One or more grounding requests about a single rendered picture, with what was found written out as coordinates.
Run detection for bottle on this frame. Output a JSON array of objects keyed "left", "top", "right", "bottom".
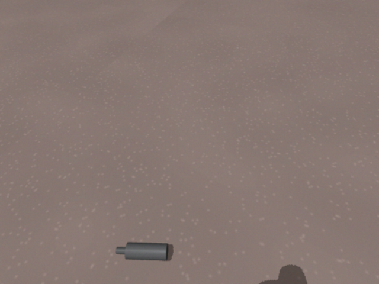
[{"left": 115, "top": 242, "right": 168, "bottom": 261}]

